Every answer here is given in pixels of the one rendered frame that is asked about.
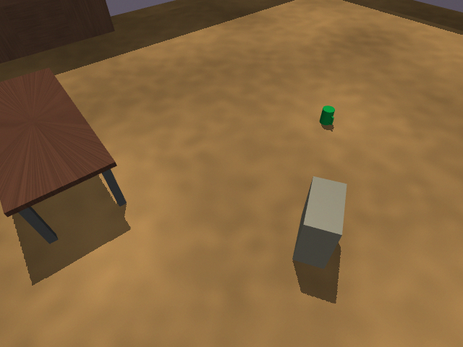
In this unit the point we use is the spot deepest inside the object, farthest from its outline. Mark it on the coffee table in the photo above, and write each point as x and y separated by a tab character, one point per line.
46	147

